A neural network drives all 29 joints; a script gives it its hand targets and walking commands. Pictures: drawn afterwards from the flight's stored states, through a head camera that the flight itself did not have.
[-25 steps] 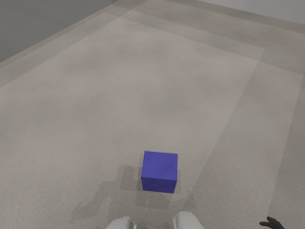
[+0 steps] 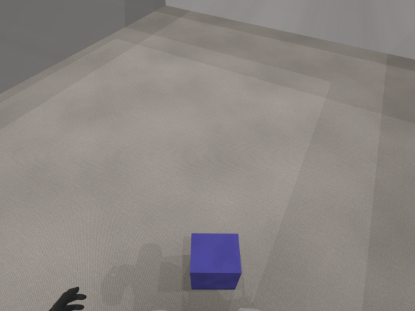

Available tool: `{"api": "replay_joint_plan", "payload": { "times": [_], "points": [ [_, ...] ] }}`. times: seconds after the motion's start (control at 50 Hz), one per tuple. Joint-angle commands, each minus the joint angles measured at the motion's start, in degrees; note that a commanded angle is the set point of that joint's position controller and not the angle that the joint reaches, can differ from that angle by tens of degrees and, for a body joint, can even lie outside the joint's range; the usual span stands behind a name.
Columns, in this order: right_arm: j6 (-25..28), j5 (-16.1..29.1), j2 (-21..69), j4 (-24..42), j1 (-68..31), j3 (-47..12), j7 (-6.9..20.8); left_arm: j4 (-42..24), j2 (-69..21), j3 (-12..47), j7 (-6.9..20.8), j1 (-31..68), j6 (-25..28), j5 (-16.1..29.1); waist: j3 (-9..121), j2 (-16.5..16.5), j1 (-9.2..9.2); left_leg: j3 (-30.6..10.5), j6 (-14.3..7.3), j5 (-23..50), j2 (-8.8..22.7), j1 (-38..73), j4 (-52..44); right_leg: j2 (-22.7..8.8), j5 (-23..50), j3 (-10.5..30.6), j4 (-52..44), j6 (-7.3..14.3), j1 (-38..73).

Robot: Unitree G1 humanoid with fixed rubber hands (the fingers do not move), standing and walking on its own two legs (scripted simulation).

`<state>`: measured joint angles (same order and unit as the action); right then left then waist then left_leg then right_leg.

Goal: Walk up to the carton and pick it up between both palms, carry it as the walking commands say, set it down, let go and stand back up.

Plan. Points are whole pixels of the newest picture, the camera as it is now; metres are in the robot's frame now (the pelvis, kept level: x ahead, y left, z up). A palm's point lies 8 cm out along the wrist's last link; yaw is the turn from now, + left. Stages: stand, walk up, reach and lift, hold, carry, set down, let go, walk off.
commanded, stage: walk up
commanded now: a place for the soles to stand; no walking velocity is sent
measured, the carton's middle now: (214, 262) +0.42 -0.04 -0.63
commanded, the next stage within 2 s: none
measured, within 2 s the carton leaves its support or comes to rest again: neither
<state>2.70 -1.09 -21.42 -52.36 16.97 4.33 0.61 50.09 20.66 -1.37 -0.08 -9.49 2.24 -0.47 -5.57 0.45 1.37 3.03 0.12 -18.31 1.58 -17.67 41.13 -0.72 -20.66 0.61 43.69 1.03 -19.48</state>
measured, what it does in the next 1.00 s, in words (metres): stands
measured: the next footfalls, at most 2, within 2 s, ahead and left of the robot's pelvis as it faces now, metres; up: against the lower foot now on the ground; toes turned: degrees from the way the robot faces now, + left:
none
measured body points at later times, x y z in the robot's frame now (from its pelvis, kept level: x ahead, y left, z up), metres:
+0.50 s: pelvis +0.03 +0.00 +0.02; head +0.06 +0.00 +0.47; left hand +0.11 +0.31 -0.11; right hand +0.16 -0.30 -0.10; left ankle +0.04 +0.13 -0.71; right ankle +0.05 -0.12 -0.71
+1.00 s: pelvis +0.05 -0.01 +0.03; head +0.06 -0.01 +0.48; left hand +0.18 +0.27 -0.10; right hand +0.11 -0.31 -0.10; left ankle +0.04 +0.13 -0.71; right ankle +0.05 -0.12 -0.71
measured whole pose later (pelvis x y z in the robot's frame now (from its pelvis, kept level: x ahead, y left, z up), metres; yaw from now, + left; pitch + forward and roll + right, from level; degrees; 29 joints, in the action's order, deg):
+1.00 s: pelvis +0.05 -0.01 +0.03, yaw -2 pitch -3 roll +0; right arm 1.2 -0.7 -19.6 -64.3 5.0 2.4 0.2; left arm 62.3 18.6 -1.1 0.3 -2.8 0.6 -0.4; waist -4.4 0.2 1.7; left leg 5.1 1.7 -12.6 3.2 -6.1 21.5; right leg 1.0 -12.0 1.9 23.1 0.6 -8.5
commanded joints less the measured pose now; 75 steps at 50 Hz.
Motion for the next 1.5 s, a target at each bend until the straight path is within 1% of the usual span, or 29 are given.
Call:
{"api": "replay_joint_plan", "payload": {
  "times": [0.0, 0.04, 0.06, 0.08, 0.12, 0.14, 0.16, 0.18, 0.2, 0.22, 0.26, 0.3, 0.42, 0.44, 0.48, 0.5, 0.52, 0.58, 0.7, 0.74, 0.8, 0.86, 0.92, 1.02, 1.16, 1.32, 1.38, 1.46, 1.48],
  "points": [
    [1.67, 0.19, -17.24, 4.44, -6.25, 2.70, -1.18, -0.74, 12.82, -4.02, -0.63, -1.75, 0.59, -0.08, 1.36, -5.24, -3.30, -21.38, -11.13, 1.01, 17.37, -7.68, -16.54, -0.96, -5.10, 2.06, -3.50, 1.67, 5.40],
    [0.89, 0.72, -13.99, 3.94, -7.49, 2.10, -0.82, 0.66, 12.70, -3.55, -0.15, -1.39, 1.14, -0.24, 2.61, -4.96, -2.51, -10.18, -4.81, 0.67, 8.90, -8.03, -12.39, -3.44, 7.30, 6.27, -11.16, 3.67, 8.36],
    [0.85, 0.97, -13.22, 3.28, -6.43, 1.68, -0.84, 0.36, 13.68, -3.84, -0.10, 0.59, 1.02, -0.27, 4.64, -3.76, -1.25, -9.49, -3.66, -3.91, 6.90, -6.95, -11.47, -5.00, 4.62, 10.75, -12.94, 4.61, 7.26],
    [0.83, 1.01, -13.51, 2.21, -6.33, 1.54, -0.77, 0.44, 13.99, -3.54, 0.00, 3.19, 0.90, 0.08, 2.16, -4.32, 0.03, -8.77, -2.97, -8.17, 5.77, -4.84, -12.86, -5.38, 1.60, 11.44, -13.89, 4.78, 2.96],
    [1.21, 0.09, -15.63, 1.03, -6.43, 1.85, -1.14, 1.51, 12.31, -2.97, 0.40, 4.32, -0.18, 0.43, 1.42, -8.68, -0.09, -13.62, -4.79, -14.60, 8.99, -1.82, -19.30, -2.71, 0.20, 6.45, -10.32, 2.55, 0.23],
    [1.19, 0.40, -16.27, 0.93, -7.32, 1.95, -1.16, 2.85, 12.64, -3.28, 0.25, 3.64, -0.35, -0.02, 1.34, -10.37, -0.57, -15.95, -5.80, -12.84, 11.16, -2.23, -20.26, -1.30, 1.95, 4.29, -8.95, 1.75, 1.38],
    [1.11, -0.11, -16.25, 0.68, -10.11, 1.72, -1.18, 3.56, 11.98, -2.89, 0.22, 1.73, -0.35, -0.05, 1.94, -9.27, -1.90, -15.85, -6.49, -8.95, 12.71, -1.43, -19.24, -1.06, 2.76, 2.80, -9.73, 1.39, 2.08],
    [1.16, 0.02, -15.53, 1.00, -10.49, 1.35, -1.12, 4.41, 12.72, -2.85, 0.09, 1.51, -0.14, -0.41, 3.35, -9.05, -1.88, -14.21, -6.52, -3.00, 12.65, -1.80, -17.40, -2.09, 6.63, 3.49, -10.93, 1.62, 5.01],
    [1.31, 0.69, -14.48, 0.28, -10.91, 1.00, -1.13, 5.15, 13.30, -2.95, 0.15, 1.28, -0.03, -0.06, 4.88, -5.57, -1.83, -11.94, -5.69, 0.88, 11.62, -0.85, -16.41, -2.32, 10.70, 3.91, -12.11, 1.94, 7.29],
    [1.34, 0.64, -14.00, 0.29, -11.47, 0.92, -1.25, 5.17, 13.23, -2.54, 0.25, 3.00, 0.15, 0.24, 4.66, -5.64, -1.26, -9.36, -4.72, 5.10, 10.15, -0.56, -15.58, -3.24, 15.42, 4.99, -12.22, 2.36, 8.09],
    [1.12, 0.76, -14.35, -0.79, -10.86, 1.15, -1.56, 5.07, 12.67, -2.64, 0.17, 3.25, 0.11, 0.54, 5.89, -7.11, -0.62, -7.74, -3.92, 7.07, 8.70, 2.82, -15.66, -3.74, 18.52, 5.21, -11.90, 2.34, 7.28],
    [0.92, 0.42, -14.49, -1.42, -11.59, 0.99, -1.59, 6.19, 12.24, -2.51, 0.15, 3.54, -0.28, 0.28, 5.49, -4.80, -0.80, -7.75, -4.21, 8.22, 9.67, 3.36, -15.74, -3.76, 19.11, 4.16, -13.00, 1.95, 7.63],
    [0.51, 0.85, -13.79, -3.77, -13.10, 0.47, -1.66, 7.29, 12.49, -2.24, -0.11, 4.28, 0.02, 0.31, 9.24, -0.55, -0.27, -5.14, -3.18, 14.35, 7.78, 8.71, -15.49, -5.44, 25.85, 6.22, -15.45, 1.98, 8.89],
    [0.32, 0.83, -13.39, -3.17, -14.93, 0.60, -1.47, 7.40, 12.54, -2.21, -0.28, 4.35, -0.16, 0.18, 9.19, -2.71, -0.53, -4.61, -3.21, 13.64, 7.63, 8.77, -15.22, -5.74, 24.59, 5.29, -15.54, 1.99, 8.19],
    [0.00, 1.23, -12.12, -3.80, -15.59, 0.55, -1.36, 8.20, 13.20, -2.48, -0.40, 4.12, 0.09, 0.14, 10.69, 1.99, -0.56, -4.39, -3.30, 15.85, 7.45, 11.13, -14.72, -6.01, 24.84, 6.22, -17.08, 2.27, 8.86],
    [-0.07, 0.91, -12.45, -3.82, -15.58, 0.42, -1.36, 8.29, 12.65, -2.22, -0.39, 4.23, -0.01, 0.40, 9.76, -0.67, -0.90, -3.76, -2.92, 16.35, 7.18, 10.95, -15.09, -6.22, 25.63, 7.02, -17.49, 2.25, 8.80],
    [-0.14, 1.25, -11.79, -4.05, -15.75, 0.12, -1.32, 8.31, 12.56, -2.04, -0.26, 5.08, -0.17, 0.15, 9.77, 2.18, -0.36, -3.52, -2.85, 13.27, 6.89, 11.27, -15.51, -6.45, 24.37, 6.22, -18.60, 2.14, 8.18],
    [-0.24, 1.20, -11.67, -4.78, -16.00, 0.17, -1.10, 8.78, 12.66, -2.04, -0.34, 5.85, -0.16, 0.15, 8.61, 4.22, 0.10, -3.54, -2.56, 11.70, 6.97, 11.15, -16.54, -7.27, 22.80, 7.65, -21.32, 2.10, 8.61],
    [-0.21, 0.63, -12.07, -6.07, -16.71, 0.22, -1.06, 8.62, 11.82, -1.83, -0.24, 7.28, -0.41, 0.48, 7.20, 0.22, -0.67, -2.75, -2.14, 12.77, 6.82, 13.02, -20.09, -6.65, 21.30, 7.13, -23.07, 1.44, 8.30],
    [-0.13, 0.87, -11.22, -6.36, -16.83, -0.05, -0.97, 8.99, 12.09, -1.95, -0.31, 7.29, -0.44, 0.24, 7.25, 2.41, -0.44, -3.36, -2.22, 11.24, 6.89, 12.79, -21.39, -6.40, 20.65, 6.85, -23.95, 1.54, 9.30],
    [-0.20, 0.43, -11.12, -7.12, -16.43, -0.10, -0.93, 8.97, 11.34, -2.07, -0.38, 9.19, -0.58, 0.22, 6.88, 2.36, -0.47, -3.16, -1.79, 10.87, 6.88, 12.67, -22.44, -6.45, 18.88, 6.98, -24.46, 1.32, 9.66],
    [-0.12, 0.46, -11.85, -7.27, -16.16, 0.03, -0.85, 8.50, 11.42, -2.16, -0.25, 8.79, -0.39, 0.32, 9.23, -1.71, -0.51, -2.80, -2.10, 13.01, 7.15, 13.45, -22.40, -6.51, 22.02, 7.16, -24.13, 1.70, 11.96],
    [-0.17, 0.33, -10.46, -7.62, -15.52, 0.06, -0.90, 8.71, 11.22, -2.26, -0.24, 9.22, -0.45, 0.10, 8.44, 0.91, -0.61, -2.79, -1.66, 12.33, 7.05, 13.57, -23.50, -5.93, 20.32, 6.32, -23.96, 1.34, 11.80],
    [-0.06, 0.25, -11.13, -6.97, -15.50, -0.12, -0.96, 8.54, 10.60, -2.48, -0.08, 9.56, -0.71, 0.00, 7.78, -1.48, -0.47, -3.06, -2.11, 10.73, 7.38, 11.88, -24.54, -6.07, 20.84, 6.05, -23.94, 1.01, 13.37],
    [-0.56, -0.02, -11.02, -7.69, -14.16, 0.15, -0.78, 8.72, 10.50, -2.20, -0.23, 8.99, -0.16, 0.00, 6.32, -0.21, -0.19, -2.56, -2.36, 7.85, 6.49, 13.52, -24.01, -6.30, 18.60, 7.20, -26.07, 1.74, 10.23],
    [-0.55, 0.23, -10.72, -7.60, -13.41, 0.55, -0.76, 8.17, 11.15, -2.29, -0.54, 8.14, -0.16, 0.10, 7.27, 1.68, 0.01, -2.63, -2.11, 14.92, 7.22, 15.33, -23.71, -5.68, 22.65, 5.64, -23.96, 1.64, 11.23],
    [-0.74, -0.04, -10.94, -7.15, -14.77, 0.54, -0.66, 8.15, 10.60, -2.22, -0.54, 7.29, -0.15, 0.09, 7.69, -0.27, -0.70, -1.19, -1.53, 15.06, 6.65, 14.70, -22.77, -5.81, 25.09, 5.46, -23.74, 1.41, 11.92],
    [-1.00, 0.22, -10.33, -7.21, -14.06, 0.73, -0.65, 7.79, 10.58, -2.36, -0.75, 6.39, -0.13, 0.18, 9.92, 1.22, -0.16, -1.83, -2.16, 16.10, 7.19, 16.98, -21.89, -5.75, 24.75, 4.96, -23.52, 1.54, 11.90],
    [-1.04, 0.42, -10.69, -6.81, -13.88, 0.79, -0.64, 8.43, 10.33, -2.01, -0.62, 7.67, -0.30, 0.16, 8.44, -0.57, 0.24, -1.67, -1.95, 16.84, 7.00, 16.65, -22.40, -5.94, 26.20, 4.97, -23.44, 1.36, 11.90]
  ]
}}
